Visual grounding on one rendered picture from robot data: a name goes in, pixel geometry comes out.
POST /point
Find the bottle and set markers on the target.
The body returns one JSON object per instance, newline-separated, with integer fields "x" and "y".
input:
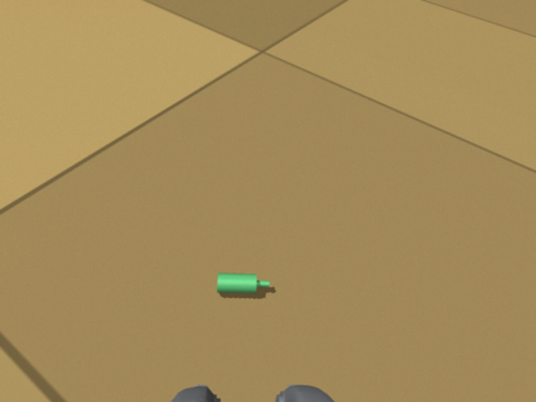
{"x": 239, "y": 283}

